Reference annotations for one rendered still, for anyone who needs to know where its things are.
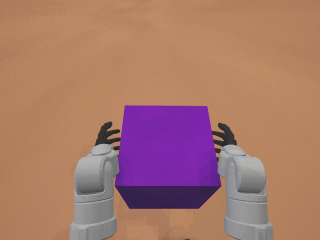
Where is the right robot hand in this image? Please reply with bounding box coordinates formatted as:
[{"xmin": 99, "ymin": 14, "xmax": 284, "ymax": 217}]
[{"xmin": 212, "ymin": 122, "xmax": 237, "ymax": 162}]

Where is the robot right forearm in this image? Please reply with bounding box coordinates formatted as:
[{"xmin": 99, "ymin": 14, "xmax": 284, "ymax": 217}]
[{"xmin": 217, "ymin": 144, "xmax": 274, "ymax": 240}]

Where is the robot left forearm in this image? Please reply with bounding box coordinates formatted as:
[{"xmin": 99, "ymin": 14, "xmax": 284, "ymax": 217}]
[{"xmin": 69, "ymin": 144, "xmax": 120, "ymax": 240}]

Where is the left robot hand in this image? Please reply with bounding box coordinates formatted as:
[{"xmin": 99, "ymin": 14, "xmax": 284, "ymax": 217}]
[{"xmin": 95, "ymin": 121, "xmax": 121, "ymax": 157}]

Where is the carton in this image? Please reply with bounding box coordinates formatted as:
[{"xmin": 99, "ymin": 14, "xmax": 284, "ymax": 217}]
[{"xmin": 114, "ymin": 105, "xmax": 222, "ymax": 209}]

